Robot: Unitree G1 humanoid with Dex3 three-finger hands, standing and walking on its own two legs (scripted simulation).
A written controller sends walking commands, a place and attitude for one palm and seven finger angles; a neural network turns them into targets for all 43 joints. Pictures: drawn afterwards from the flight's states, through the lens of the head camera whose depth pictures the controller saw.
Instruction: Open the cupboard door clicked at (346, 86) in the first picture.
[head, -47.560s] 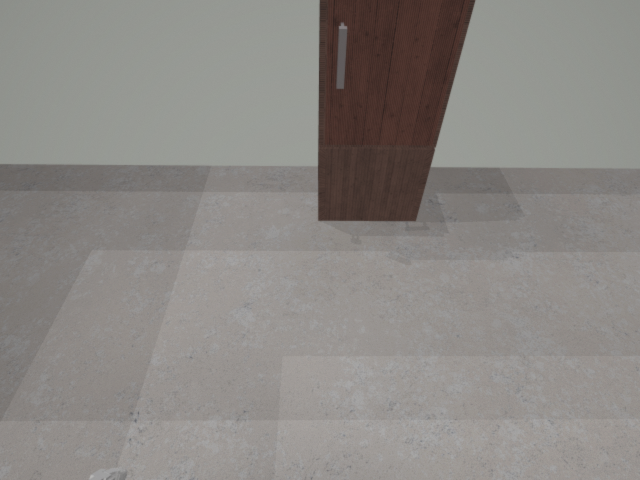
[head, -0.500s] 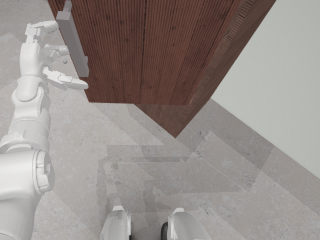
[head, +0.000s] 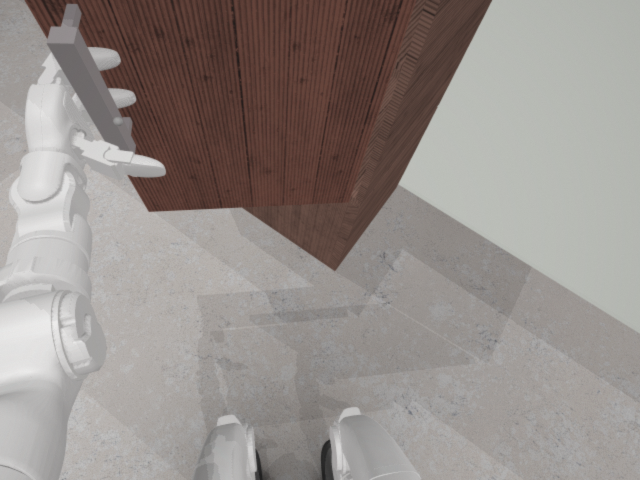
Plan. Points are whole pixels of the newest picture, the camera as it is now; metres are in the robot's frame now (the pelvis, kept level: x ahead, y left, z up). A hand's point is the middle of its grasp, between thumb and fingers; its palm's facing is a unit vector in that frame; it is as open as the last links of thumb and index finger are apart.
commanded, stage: close the thumb around the handle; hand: left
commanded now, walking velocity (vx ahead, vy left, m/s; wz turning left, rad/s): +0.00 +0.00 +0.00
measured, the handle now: (102, 90) +0.58 +0.21 +0.08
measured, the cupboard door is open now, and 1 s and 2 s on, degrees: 41 42 82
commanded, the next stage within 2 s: pull the door open along its arc in 0.68 s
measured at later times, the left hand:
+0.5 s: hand (116, 119) +0.53 +0.19 +0.08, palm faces +0.02 -1.00 -0.01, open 7.1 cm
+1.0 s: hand (121, 123) +0.53 +0.18 +0.07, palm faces +0.02 -1.00 +0.00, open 5.6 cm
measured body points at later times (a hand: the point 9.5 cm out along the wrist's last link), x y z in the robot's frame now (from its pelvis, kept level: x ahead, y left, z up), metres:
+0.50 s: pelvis +0.00 +0.00 +0.00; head +0.15 +0.03 +0.42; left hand +0.53 +0.24 +0.08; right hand -0.02 -0.26 -0.10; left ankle +0.02 +0.10 -0.65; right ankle +0.00 -0.12 -0.65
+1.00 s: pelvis +0.01 +0.00 +0.00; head +0.15 +0.02 +0.43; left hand +0.52 +0.24 +0.08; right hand -0.01 -0.25 -0.10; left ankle +0.02 +0.10 -0.65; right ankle +0.00 -0.12 -0.65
